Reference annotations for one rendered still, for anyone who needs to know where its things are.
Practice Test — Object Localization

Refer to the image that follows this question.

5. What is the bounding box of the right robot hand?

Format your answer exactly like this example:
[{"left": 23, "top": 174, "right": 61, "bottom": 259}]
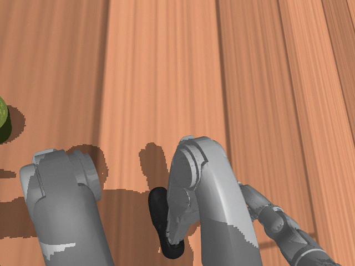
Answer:
[{"left": 238, "top": 181, "right": 273, "bottom": 222}]

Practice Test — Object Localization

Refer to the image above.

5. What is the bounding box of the right robot foot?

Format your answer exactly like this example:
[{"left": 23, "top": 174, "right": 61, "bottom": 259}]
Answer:
[{"left": 148, "top": 187, "right": 185, "bottom": 259}]

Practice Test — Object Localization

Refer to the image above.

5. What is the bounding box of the cup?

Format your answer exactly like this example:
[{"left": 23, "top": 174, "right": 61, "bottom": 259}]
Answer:
[{"left": 0, "top": 97, "right": 12, "bottom": 144}]

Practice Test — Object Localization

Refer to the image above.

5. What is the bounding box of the right robot arm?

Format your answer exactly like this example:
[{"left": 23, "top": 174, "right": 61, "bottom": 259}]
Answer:
[{"left": 258, "top": 205, "right": 341, "bottom": 266}]

